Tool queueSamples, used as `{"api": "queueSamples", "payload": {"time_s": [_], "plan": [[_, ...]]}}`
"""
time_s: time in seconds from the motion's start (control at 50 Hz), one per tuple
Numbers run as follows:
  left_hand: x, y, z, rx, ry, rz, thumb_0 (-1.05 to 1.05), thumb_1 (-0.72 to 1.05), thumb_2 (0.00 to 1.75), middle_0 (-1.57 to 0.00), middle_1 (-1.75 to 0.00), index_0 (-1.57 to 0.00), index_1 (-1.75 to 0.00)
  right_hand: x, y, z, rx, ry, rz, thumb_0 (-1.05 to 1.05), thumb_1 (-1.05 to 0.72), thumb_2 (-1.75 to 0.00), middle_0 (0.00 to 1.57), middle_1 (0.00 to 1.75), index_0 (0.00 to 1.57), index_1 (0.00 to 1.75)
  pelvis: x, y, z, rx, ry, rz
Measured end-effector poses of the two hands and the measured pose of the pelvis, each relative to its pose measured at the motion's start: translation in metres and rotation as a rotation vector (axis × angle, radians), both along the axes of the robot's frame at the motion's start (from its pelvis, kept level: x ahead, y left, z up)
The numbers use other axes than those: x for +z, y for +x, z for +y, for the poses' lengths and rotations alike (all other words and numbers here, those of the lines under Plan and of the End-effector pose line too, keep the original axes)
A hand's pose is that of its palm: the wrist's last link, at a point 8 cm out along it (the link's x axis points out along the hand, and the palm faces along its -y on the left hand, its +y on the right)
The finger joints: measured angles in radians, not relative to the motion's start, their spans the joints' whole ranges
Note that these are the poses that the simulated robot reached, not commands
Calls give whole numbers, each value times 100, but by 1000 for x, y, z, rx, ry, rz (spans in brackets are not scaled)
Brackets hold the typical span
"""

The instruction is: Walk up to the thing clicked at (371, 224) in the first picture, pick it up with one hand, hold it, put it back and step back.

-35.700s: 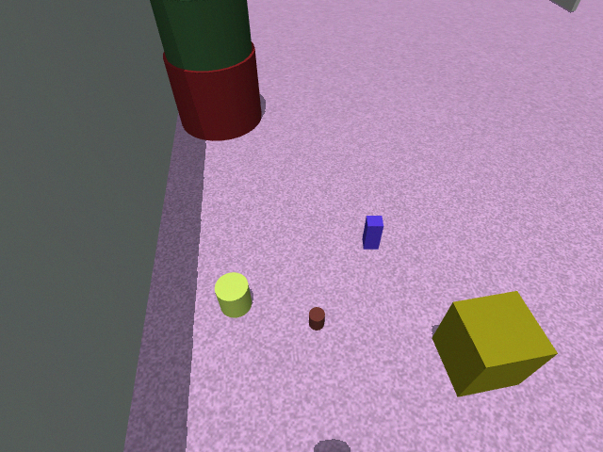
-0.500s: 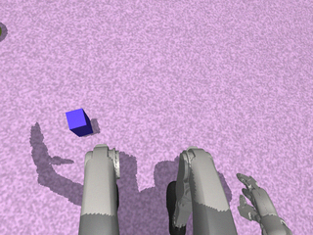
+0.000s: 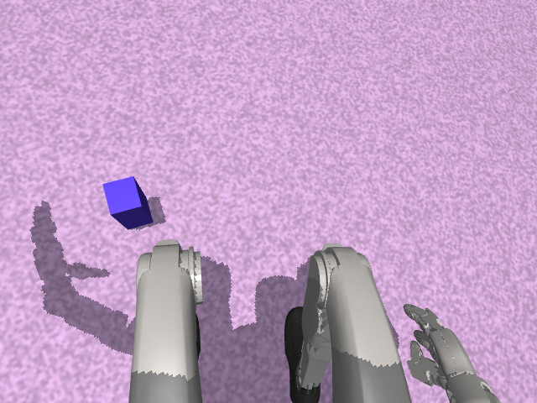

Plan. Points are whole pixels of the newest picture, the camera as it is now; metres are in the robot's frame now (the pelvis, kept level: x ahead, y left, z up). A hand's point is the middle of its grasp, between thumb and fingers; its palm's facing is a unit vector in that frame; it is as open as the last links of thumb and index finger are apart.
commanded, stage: go down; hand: left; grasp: from the side
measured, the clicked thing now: (130, 205) +0.43 +0.27 -0.32
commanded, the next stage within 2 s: approach in 0.36 s
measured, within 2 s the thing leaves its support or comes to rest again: neither
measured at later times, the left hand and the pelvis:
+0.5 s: hand out of the picture +0.33 +0.47 -0.01, palm faces +0.35 -0.93 -0.09, open 17.4 cm; pelvis +0.00 +0.00 -0.02, yaw -1 degrees
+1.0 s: hand (14, 220) +0.35 +0.41 -0.19, palm faces +0.29 -0.96 +0.02, open 17.4 cm; pelvis +0.00 +0.00 -0.09, yaw -5 degrees
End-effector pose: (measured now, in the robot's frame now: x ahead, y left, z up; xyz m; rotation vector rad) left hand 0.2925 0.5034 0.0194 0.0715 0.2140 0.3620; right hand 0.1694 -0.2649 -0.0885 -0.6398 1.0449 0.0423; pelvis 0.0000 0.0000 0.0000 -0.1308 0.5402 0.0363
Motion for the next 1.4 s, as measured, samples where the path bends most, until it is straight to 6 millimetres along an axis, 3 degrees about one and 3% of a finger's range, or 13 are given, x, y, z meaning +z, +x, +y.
{"api": "queueSamples", "payload": {"time_s": [0.28, 0.54, 0.64, 0.72, 0.92, 1.02, 1.26, 1.4], "plan": [[-10, 6, 2, -1, 0, -28, -2, -54, 12, -6, -10, -4, -11, -14, -10, -6, -14, -11, 56, 0, -90, -90, 21, 30, 21, 30, -11, 3, -1, -5, 0, 6], [-21, 0, 5, -1, -1, -53, -2, -54, 12, -7, -10, -5, -12, -23, 3, -5, 12, -15, 47, 0, -91, -90, 21, 30, 21, 30, -20, 5, 0, -9, -5, 1], [-35, -5, 3, 12, -12, -94, -2, -56, 11, -8, -11, -5, -14, -27, 10, -3, 41, -18, 32, 0, -90, -90, 21, 30, 21, 30, -27, 4, 0, -15, -7, -6], [-63, -4, -4, 10, -25, -117, -2, -57, 11, -9, -12, -6, -15, -33, 17, 0, 83, -28, 18, 0, -90, -90, 21, 30, 21, 30, -38, 3, 0, -22, -9, -26], [-171, 16, -41, -30, -104, -104, -2, -55, 9, -9, -12, -7, -14, -47, 32, 10, 215, -107, 17, 0, -89, -89, 21, 30, 21, 30, -74, 0, 0, -54, -39, -119], [-211, 26, -53, -63, -100, -88, -2, -56, 8, -9, -13, -7, -14, -50, 32, 13, 267, -168, 55, 0, -89, -89, 21, 30, 21, 30, -88, -1, 3, -68, -62, -167], [-284, 43, -97, -45, -127, -76, -2, -60, 5, -9, -14, -9, -13, -51, 21, 23, 358, -265, 147, 0, -91, -90, 21, 30, 21, 30, -109, -2, 11, -93, -120, -259], [-302, 54, -122, -3, -116, -128, -2, -61, 4, -8, -14, -10, -12, -49, 8, 28, 375, -293, 184, 0, -91, -90, 21, 30, 21, 30, -116, -6, 15, -103, -150, -312]]}}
